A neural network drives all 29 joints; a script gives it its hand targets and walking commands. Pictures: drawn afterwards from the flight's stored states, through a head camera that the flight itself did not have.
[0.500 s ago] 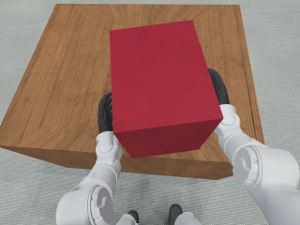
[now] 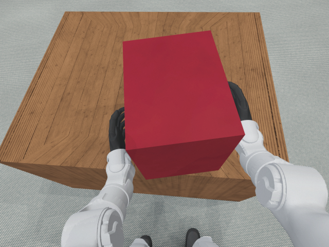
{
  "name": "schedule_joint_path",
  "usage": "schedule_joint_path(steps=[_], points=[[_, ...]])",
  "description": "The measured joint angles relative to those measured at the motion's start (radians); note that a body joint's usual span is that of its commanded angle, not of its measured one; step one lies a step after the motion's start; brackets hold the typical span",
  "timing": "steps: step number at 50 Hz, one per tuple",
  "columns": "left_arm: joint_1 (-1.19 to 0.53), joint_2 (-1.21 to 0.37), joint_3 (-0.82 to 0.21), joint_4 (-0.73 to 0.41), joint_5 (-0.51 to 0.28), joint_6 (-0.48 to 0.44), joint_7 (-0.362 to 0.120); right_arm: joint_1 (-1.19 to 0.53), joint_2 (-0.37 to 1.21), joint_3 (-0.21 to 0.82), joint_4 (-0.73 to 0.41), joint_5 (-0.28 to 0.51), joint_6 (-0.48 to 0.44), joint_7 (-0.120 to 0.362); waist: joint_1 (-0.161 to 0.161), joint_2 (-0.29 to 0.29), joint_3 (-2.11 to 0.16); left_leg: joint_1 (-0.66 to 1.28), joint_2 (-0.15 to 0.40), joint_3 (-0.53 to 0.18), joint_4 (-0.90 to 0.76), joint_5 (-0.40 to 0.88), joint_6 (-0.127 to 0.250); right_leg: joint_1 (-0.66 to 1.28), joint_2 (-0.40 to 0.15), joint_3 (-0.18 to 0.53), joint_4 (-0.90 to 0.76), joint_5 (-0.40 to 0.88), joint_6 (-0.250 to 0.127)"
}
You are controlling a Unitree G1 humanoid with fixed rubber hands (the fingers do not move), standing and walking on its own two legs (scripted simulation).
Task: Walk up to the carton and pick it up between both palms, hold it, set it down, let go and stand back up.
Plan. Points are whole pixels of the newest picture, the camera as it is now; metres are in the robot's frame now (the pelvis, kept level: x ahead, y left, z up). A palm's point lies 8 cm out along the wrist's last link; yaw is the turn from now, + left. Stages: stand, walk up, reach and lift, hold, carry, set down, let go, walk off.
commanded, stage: reach and lift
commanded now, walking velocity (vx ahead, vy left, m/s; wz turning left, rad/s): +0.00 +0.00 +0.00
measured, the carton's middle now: (175, 112) +0.48 +0.02 -0.04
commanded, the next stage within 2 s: none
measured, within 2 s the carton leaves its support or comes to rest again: leaves its support in 0.30 s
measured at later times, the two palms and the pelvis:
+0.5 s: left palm (116, 146) +0.36 +0.16 -0.02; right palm (242, 116) +0.43 -0.15 +0.01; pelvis -0.01 +0.00 +0.00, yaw +0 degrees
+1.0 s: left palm (101, 142) +0.35 +0.17 +0.04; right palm (250, 110) +0.40 -0.13 +0.09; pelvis -0.03 +0.01 +0.01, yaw +0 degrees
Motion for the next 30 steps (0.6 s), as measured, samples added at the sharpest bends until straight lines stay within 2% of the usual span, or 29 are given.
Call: schedule_joint_path(steps=[14,23,30], points=[[0.013,0.006,-0.030,0.001,-0.032,0.055,0.000,0.024,0.010,0.056,-0.026,0.051,0.067,0.000,-0.001,-0.002,-0.035,0.000,0.000,0.000,0.000,0.006,0.000,0.000,0.000,0.000,0.000,0.006,0.000],[0.018,0.022,-0.066,-0.008,-0.071,0.109,0.000,0.039,0.028,0.103,-0.085,0.095,0.153,0.000,-0.007,-0.002,-0.052,0.000,-0.002,0.000,0.000,0.015,0.000,0.000,-0.001,0.001,0.000,0.014,0.000],[0.048,0.040,-0.111,-0.046,-0.113,0.144,0.004,0.069,0.053,0.162,-0.176,0.146,0.230,0.000,-0.024,-0.004,-0.073,0.001,-0.004,0.000,0.000,0.022,0.000,0.001,-0.003,0.001,0.000,0.021,0.000]])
